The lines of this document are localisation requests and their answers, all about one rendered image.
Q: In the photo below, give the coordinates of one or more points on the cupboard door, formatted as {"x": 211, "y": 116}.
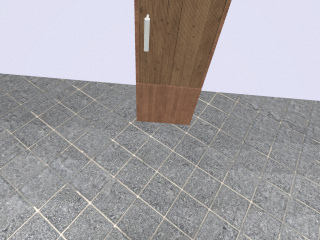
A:
{"x": 181, "y": 38}

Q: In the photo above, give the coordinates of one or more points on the handle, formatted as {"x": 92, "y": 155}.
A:
{"x": 146, "y": 33}

